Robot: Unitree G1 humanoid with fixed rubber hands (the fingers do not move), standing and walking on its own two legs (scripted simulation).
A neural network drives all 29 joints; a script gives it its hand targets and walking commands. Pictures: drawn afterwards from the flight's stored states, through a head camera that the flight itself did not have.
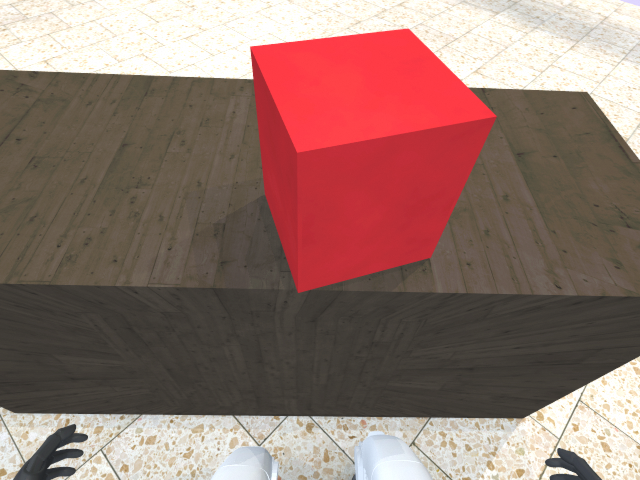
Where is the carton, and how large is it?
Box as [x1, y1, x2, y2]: [250, 28, 496, 292]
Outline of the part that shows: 408,28 250,46 265,195 298,292 430,257 496,116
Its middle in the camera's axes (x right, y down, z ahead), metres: +0.04 -0.10 +0.52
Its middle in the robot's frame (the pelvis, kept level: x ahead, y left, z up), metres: +0.47 -0.03 +0.12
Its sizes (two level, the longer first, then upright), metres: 0.210 0.200 0.250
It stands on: a pedestal, 0.72 m high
